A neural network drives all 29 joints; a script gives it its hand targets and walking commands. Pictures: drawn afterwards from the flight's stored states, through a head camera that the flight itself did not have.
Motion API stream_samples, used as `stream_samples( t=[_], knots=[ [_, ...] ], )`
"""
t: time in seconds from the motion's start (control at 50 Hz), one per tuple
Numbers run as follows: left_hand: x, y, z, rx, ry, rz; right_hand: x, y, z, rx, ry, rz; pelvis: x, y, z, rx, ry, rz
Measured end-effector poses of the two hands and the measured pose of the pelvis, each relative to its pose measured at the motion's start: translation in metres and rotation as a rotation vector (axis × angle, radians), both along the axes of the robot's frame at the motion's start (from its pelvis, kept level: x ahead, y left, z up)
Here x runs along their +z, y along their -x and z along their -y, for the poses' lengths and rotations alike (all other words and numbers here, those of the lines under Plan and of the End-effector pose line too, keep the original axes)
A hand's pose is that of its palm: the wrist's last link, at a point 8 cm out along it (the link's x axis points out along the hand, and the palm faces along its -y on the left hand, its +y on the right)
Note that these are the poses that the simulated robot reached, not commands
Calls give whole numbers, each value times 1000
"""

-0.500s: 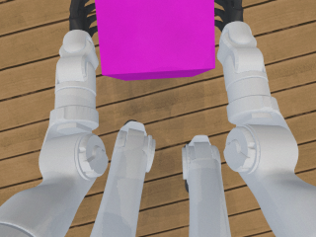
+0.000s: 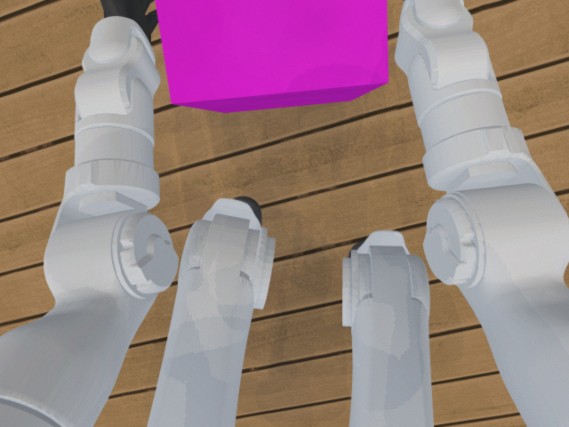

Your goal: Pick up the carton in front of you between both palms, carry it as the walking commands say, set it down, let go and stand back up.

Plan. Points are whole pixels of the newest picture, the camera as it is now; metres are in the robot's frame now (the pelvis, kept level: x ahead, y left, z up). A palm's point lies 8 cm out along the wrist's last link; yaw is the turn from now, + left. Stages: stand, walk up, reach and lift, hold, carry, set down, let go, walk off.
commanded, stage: set down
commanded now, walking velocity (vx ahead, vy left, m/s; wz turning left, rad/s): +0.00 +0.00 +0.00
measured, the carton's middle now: (276, 18) +0.53 +0.11 -0.25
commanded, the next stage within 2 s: none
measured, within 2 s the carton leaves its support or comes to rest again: rests again in 0.30 s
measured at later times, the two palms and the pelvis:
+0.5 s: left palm (139, 35) +0.48 +0.26 -0.19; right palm (418, 1) +0.55 -0.04 -0.19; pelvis -0.01 +0.00 -0.01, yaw +0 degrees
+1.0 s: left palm (139, 45) +0.47 +0.27 -0.21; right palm (430, 7) +0.55 -0.06 -0.21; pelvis -0.02 +0.00 -0.02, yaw +1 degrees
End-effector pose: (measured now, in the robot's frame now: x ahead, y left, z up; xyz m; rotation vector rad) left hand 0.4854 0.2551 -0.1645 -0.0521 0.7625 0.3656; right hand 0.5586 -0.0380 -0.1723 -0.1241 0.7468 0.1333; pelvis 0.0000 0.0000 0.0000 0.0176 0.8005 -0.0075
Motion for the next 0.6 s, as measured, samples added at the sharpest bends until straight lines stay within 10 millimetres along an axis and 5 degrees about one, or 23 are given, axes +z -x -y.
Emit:
stream_samples(
  t=[0.6],
  knots=[
    [-27,9,-2,-76,13,-41,-22,6,5,55,-7,-27,-16,11,1,-10,-9,99]
  ],
)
